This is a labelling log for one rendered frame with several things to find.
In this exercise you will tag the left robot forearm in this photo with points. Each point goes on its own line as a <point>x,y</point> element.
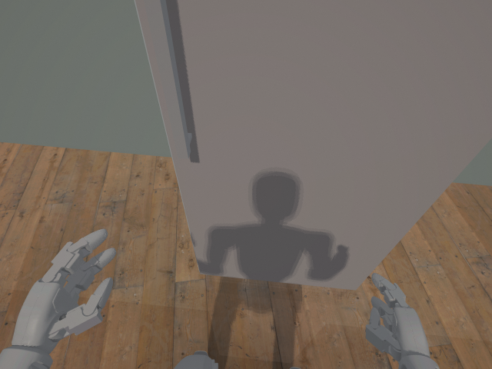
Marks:
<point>21,357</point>

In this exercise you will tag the robot left hand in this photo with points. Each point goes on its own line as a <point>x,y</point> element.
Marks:
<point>38,323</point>

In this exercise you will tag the fridge door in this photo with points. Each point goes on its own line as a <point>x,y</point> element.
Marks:
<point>322,130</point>

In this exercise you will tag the handle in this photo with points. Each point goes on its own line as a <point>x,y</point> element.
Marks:
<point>164,50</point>

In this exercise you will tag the robot right hand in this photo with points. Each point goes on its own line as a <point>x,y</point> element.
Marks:
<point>402,333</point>

